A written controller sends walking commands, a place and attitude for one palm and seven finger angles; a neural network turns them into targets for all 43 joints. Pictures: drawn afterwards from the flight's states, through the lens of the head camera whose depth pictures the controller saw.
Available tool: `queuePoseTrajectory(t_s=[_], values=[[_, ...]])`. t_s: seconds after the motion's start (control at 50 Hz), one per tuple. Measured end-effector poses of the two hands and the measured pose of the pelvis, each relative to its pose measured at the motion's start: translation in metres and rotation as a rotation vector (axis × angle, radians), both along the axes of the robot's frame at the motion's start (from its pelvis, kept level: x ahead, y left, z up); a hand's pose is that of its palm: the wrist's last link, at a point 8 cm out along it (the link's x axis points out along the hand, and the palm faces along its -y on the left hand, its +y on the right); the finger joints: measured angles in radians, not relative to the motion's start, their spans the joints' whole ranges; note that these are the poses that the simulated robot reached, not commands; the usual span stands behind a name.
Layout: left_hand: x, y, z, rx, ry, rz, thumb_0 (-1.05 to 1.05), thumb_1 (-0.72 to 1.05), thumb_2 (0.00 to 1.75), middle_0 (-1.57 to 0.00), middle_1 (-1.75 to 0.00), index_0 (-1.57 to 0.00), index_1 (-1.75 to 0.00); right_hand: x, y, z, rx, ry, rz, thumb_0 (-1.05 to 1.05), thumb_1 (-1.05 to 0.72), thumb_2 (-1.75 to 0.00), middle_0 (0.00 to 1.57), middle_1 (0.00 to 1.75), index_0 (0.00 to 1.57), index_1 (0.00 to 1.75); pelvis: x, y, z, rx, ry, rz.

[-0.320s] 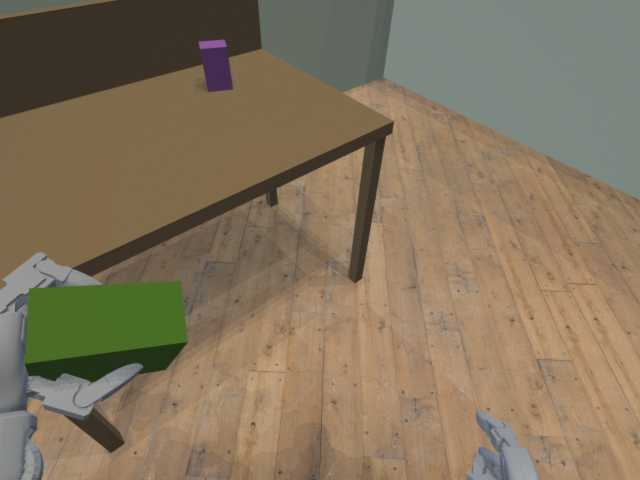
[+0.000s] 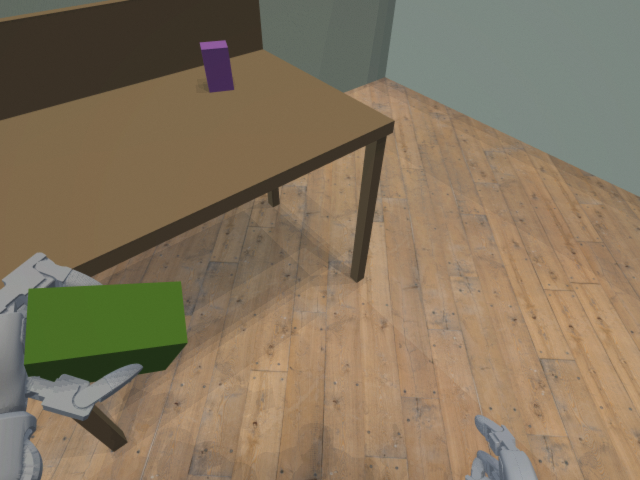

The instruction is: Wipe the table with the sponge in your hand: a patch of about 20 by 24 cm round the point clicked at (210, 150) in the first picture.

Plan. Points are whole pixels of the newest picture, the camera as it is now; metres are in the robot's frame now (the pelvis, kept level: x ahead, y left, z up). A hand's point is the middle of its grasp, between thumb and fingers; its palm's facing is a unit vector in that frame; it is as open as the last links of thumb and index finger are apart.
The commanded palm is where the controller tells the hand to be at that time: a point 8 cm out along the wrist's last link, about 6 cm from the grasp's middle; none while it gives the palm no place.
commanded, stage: look at it before walking up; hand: left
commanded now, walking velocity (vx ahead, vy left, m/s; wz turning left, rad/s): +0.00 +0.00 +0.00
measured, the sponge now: (130, 333) +0.22 +0.21 +0.14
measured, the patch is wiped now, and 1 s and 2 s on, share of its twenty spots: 0.00 0.00 0.00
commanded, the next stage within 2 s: walk to a spot facing it in 0.08 s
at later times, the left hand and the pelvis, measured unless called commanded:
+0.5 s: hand (123, 317) +0.23 +0.22 +0.15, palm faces +0.36 -0.85 -0.38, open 10.2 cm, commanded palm +0.18 +0.25 +0.18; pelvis -0.01 -0.01 -0.02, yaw -6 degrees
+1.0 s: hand (252, 241) +0.34 +0.11 +0.16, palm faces +0.09 -0.91 -0.41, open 10.2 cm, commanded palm +0.30 +0.16 +0.18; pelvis +0.04 -0.04 -0.01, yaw -22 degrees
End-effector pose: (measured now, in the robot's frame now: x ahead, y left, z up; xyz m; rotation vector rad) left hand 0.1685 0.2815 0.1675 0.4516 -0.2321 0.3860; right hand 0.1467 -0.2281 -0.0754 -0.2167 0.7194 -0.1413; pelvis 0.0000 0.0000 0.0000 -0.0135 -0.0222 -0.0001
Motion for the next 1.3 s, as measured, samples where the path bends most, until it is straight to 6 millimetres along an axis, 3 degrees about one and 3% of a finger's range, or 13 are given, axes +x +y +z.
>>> queuePoseTrajectory(t_s=[0.26,0.38,0.5,0.62,0.7,0.8,0.92,1.0,1.1,1.22,1.3], values=[[0.002,0.000,-0.003,-0.004,0.011,0.000,0.00,-0.50,0.98,-0.73,-1.33,-0.73,-1.33,-0.001,-0.003,0.000,-0.007,0.007,-0.005,0.02,-0.90,-0.90,0.21,0.30,0.20,0.30,0.000,-0.001,0.000,0.000,0.005,-0.011],[0.013,-0.004,-0.006,-0.007,0.003,-0.015,0.00,-0.50,0.98,-0.73,-1.33,-0.73,-1.33,0.001,-0.006,0.000,0.001,-0.017,-0.028,0.02,-0.90,-0.90,0.21,0.30,0.20,0.30,-0.003,-0.001,-0.005,0.012,0.016,-0.063],[0.028,-0.025,-0.007,0.011,-0.023,-0.071,-0.01,-0.50,0.98,-0.73,-1.33,-0.73,-1.33,-0.002,-0.016,-0.008,0.028,-0.044,-0.059,0.02,-0.90,-0.90,0.21,0.30,0.20,0.30,-0.007,-0.011,-0.016,0.040,0.014,-0.106],[0.039,-0.060,-0.004,0.052,-0.051,-0.134,-0.01,-0.50,0.98,-0.73,-1.33,-0.73,-1.33,-0.012,-0.037,-0.030,0.061,-0.029,-0.092,0.02,-0.90,-0.90,0.21,0.30,0.20,0.30,-0.001,-0.029,-0.028,0.038,0.001,-0.149],[0.054,-0.076,-0.002,0.023,-0.050,-0.171,-0.01,-0.50,0.98,-0.73,-1.33,-0.73,-1.33,-0.028,-0.053,-0.034,0.043,0.061,-0.115,0.02,-0.90,-0.90,0.21,0.30,0.20,0.30,0.003,-0.033,-0.019,0.053,0.020,-0.171],[0.077,-0.085,0.007,0.051,-0.029,-0.241,-0.01,-0.50,0.98,-0.73,-1.33,-0.73,-1.33,-0.045,-0.066,-0.019,0.025,0.112,-0.198,0.02,-0.90,-0.90,0.21,0.30,0.20,0.29,0.014,-0.034,-0.004,0.074,0.050,-0.234],[0.116,-0.098,0.005,0.063,-0.088,-0.342,-0.01,-0.50,0.98,-0.73,-1.33,-0.74,-1.33,-0.050,-0.078,-0.011,-0.009,0.037,-0.308,0.02,-0.90,-0.90,0.20,0.30,0.20,0.29,0.027,-0.031,-0.013,0.066,0.038,-0.328],[0.145,-0.125,0.004,0.055,-0.064,-0.398,-0.01,-0.50,0.98,-0.73,-1.33,-0.74,-1.33,-0.054,-0.079,-0.009,0.033,0.018,-0.376,0.02,-0.90,-0.90,0.20,0.30,0.20,0.29,0.043,-0.043,-0.008,0.040,0.038,-0.383],[0.179,-0.181,0.010,0.093,-0.066,-0.506,-0.01,-0.50,0.98,-0.73,-1.33,-0.74,-1.33,-0.061,-0.091,-0.018,0.077,0.052,-0.440,0.02,-0.90,-0.90,0.21,0.30,0.20,0.30,0.061,-0.070,-0.006,0.003,0.046,-0.474],[0.217,-0.258,0.005,0.176,-0.137,-0.625,-0.01,-0.50,0.98,-0.73,-1.33,-0.74,-1.33,-0.067,-0.137,-0.055,0.111,0.089,-0.510,0.01,-0.90,-0.90,0.21,0.30,0.20,0.30,0.071,-0.112,-0.034,0.002,0.024,-0.524],[0.227,-0.294,0.007,0.169,-0.099,-0.710,-0.01,-0.50,0.98,-0.73,-1.33,-0.74,-1.33,-0.071,-0.169,-0.053,0.092,0.134,-0.588,0.02,-0.90,-0.90,0.21,0.30,0.20,0.30,0.082,-0.122,-0.029,0.007,0.022,-0.567]])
